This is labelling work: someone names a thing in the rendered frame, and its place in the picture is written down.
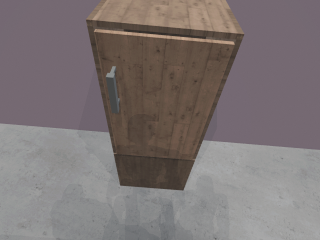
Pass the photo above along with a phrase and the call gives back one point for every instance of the cupboard door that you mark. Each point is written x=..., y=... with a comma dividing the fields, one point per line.
x=166, y=85

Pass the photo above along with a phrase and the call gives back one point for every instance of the handle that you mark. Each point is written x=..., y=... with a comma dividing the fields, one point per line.
x=112, y=90

